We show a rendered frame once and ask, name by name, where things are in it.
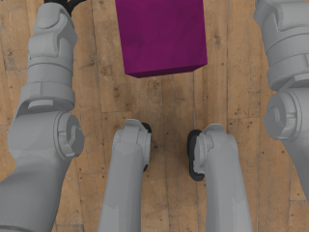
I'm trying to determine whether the right robot forearm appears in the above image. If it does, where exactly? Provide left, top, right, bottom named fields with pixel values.
left=253, top=0, right=309, bottom=92

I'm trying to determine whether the robot right shin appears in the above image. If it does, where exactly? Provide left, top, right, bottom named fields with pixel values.
left=193, top=124, right=239, bottom=174

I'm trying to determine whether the left robot thigh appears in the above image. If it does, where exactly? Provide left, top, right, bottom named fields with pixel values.
left=97, top=126, right=152, bottom=232

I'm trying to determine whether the left robot upper arm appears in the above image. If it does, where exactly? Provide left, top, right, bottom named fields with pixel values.
left=0, top=110, right=85, bottom=232

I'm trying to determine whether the robot left hand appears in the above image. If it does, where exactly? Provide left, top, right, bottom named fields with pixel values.
left=43, top=0, right=86, bottom=17

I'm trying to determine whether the left robot forearm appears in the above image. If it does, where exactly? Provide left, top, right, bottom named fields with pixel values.
left=7, top=2, right=78, bottom=157

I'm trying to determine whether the carton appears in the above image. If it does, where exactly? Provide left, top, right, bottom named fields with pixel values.
left=115, top=0, right=208, bottom=78

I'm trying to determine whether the right robot upper arm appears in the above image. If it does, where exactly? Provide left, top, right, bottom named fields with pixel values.
left=263, top=87, right=309, bottom=203

